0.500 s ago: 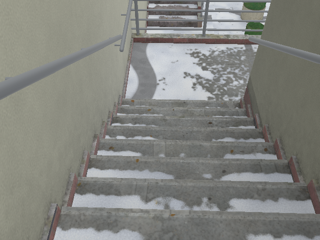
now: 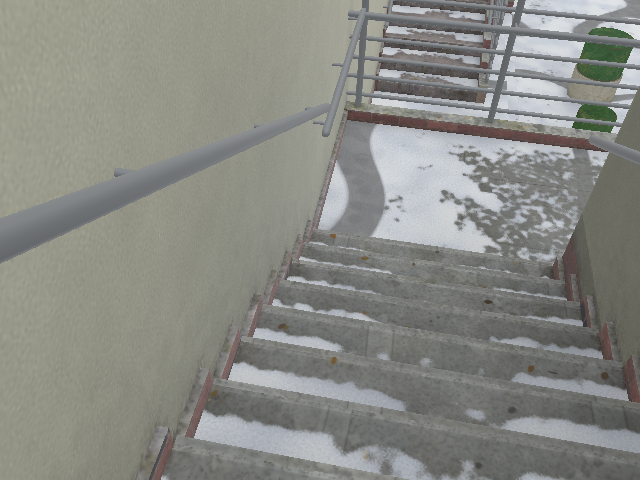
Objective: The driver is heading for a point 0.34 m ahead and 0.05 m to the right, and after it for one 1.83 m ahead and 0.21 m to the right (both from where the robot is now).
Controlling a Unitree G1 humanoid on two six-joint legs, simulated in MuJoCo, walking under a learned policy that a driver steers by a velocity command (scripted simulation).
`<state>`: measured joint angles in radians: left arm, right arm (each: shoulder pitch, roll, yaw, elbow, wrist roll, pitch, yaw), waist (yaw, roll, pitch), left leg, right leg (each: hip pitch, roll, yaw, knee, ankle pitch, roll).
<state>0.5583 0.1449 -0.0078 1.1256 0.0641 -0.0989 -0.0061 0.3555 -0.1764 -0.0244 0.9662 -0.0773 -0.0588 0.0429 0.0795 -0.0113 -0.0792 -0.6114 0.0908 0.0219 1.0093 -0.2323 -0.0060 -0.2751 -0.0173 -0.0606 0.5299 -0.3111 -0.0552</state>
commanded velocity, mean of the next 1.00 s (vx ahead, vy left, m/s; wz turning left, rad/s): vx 0.47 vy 0.00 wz -0.27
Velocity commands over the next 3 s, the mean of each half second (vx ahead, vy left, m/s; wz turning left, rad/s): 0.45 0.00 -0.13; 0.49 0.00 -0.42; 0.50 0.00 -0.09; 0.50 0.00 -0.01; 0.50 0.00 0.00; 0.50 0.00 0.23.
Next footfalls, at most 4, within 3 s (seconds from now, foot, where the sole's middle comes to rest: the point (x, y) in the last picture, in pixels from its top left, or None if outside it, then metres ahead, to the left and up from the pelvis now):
0.08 left None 0.06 0.14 -0.77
0.66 right None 0.32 -0.09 -0.93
1.06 left None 0.61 0.08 -1.09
1.58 right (426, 457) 0.85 -0.24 -1.25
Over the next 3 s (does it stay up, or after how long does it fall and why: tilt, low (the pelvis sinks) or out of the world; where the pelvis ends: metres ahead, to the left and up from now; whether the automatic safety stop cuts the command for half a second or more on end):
stays up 1.46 -0.33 -0.83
